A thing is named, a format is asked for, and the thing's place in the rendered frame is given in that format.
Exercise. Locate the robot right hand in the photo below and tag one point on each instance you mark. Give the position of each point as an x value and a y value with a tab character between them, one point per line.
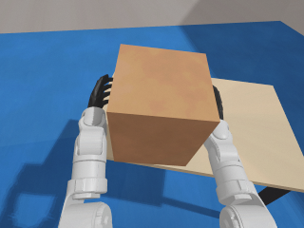
219	102

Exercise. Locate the carton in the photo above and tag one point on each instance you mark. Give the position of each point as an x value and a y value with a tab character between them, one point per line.
162	105

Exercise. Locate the robot left hand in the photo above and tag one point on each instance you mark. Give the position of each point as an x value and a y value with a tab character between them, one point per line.
97	95

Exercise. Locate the right robot forearm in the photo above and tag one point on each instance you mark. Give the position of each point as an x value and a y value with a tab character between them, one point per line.
233	186

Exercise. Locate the table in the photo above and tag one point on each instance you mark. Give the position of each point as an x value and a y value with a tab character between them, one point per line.
262	135

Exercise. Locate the left robot forearm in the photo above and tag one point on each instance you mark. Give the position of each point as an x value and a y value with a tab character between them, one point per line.
89	158

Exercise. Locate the right robot upper arm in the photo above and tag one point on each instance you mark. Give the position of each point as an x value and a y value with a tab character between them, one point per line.
245	216

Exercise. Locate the left robot upper arm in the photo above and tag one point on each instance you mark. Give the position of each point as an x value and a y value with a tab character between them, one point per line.
87	215

